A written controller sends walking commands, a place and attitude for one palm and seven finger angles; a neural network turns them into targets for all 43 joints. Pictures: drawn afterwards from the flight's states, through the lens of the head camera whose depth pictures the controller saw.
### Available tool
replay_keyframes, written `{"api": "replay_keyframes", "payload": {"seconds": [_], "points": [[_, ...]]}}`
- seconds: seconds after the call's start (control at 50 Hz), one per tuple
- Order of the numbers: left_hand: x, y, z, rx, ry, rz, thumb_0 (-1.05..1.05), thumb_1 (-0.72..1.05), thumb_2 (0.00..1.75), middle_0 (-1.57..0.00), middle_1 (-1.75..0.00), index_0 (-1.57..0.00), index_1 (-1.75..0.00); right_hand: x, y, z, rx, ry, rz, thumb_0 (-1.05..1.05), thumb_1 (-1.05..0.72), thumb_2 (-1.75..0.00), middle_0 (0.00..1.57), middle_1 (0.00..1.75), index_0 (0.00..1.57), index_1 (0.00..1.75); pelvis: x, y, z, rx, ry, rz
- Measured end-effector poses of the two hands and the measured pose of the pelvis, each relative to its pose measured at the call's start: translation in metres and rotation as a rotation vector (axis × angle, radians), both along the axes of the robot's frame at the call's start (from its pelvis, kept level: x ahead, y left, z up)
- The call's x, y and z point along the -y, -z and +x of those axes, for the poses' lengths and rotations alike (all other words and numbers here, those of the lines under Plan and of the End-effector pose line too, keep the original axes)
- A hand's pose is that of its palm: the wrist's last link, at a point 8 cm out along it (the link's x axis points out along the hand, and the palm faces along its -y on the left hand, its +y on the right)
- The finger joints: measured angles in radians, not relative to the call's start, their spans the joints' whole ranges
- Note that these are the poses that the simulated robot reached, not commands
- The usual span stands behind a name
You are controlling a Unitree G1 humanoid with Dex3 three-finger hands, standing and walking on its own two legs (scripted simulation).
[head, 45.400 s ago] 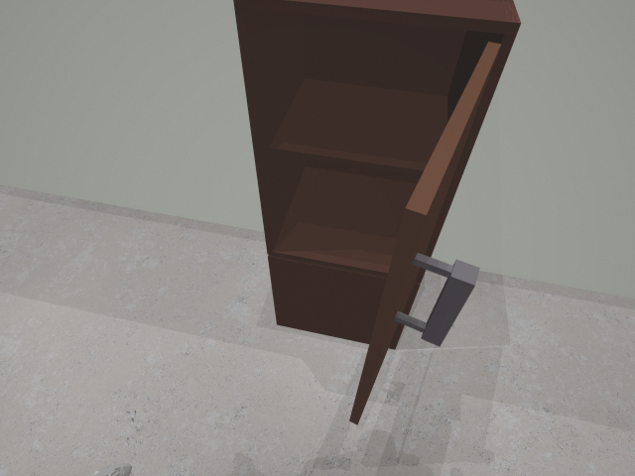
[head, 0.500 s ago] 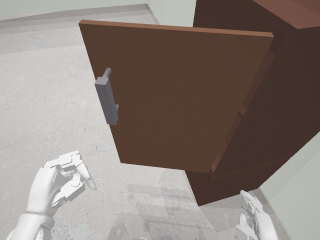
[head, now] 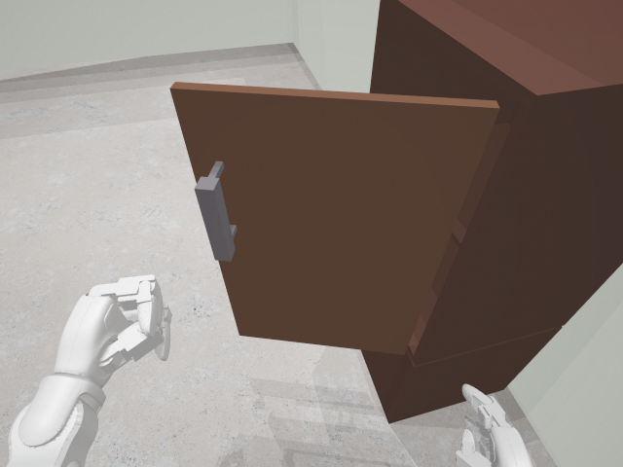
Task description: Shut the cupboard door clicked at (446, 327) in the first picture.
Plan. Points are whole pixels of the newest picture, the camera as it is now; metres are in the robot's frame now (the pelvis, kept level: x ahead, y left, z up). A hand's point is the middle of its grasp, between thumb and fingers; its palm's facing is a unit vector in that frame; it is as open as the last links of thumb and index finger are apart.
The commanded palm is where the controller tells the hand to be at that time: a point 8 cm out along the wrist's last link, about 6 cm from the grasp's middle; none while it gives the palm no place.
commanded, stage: raise the hand and make a fist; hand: left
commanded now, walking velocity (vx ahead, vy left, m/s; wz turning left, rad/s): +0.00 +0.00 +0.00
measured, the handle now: (221, 212) +0.43 +0.17 +0.11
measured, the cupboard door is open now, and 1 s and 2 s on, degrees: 68 68 68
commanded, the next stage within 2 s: bring the fist close to the handle in 0.26 s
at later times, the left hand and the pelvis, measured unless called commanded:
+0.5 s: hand (177, 335) +0.23 +0.17 +0.11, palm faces -0.02 -1.00 -0.06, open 3.1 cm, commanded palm +0.21 +0.22 +0.11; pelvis +0.00 -0.02 +0.00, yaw +0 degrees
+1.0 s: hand (209, 289) +0.29 +0.15 +0.11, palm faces -0.04 -1.00 -0.04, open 3.1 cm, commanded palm +0.27 +0.20 +0.11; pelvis +0.01 -0.01 +0.00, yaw +0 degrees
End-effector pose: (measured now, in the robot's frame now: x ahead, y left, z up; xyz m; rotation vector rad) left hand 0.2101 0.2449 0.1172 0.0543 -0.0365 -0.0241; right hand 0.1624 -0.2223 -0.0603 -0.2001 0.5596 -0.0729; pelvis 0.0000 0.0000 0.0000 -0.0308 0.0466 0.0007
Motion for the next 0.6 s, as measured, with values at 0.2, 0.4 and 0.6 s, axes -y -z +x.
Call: {"api": "replay_keyframes", "payload": {"seconds": [0.2, 0.4, 0.6], "points": [[0.011, 0.006, -0.007, -0.013, -0.014, 0.000, 0.01, 0.90, 0.90, -1.30, -1.50, -1.30, -1.50, 0.014, -0.002, -0.003, 0.007, 0.007, -0.017, 0.01, -0.91, -0.90, 0.20, 0.30, 0.20, 0.30, 0.009, -0.001, -0.003, 0.010, 0.000, 0.006], [0.017, 0.006, -0.007, -0.016, -0.009, 0.001, 0.01, 0.90, 0.90, -1.30, -1.50, -1.30, -1.50, 0.018, 0.000, -0.001, 0.010, 0.004, -0.007, 0.01, -0.91, -0.90, 0.20, 0.30, 0.20, 0.30, 0.015, 0.000, -0.002, 0.007, -0.001, 0.008], [0.026, 0.003, 0.013, 0.010, 0.003, -0.002, 0.01, 0.90, 0.90, -1.30, -1.50, -1.30, -1.50, 0.019, 0.004, 0.002, -0.003, 0.003, -0.004, 0.01, -0.91, -0.90, 0.20, 0.30, 0.20, 0.30, 0.017, 0.000, -0.001, 0.003, -0.006, 0.011]]}}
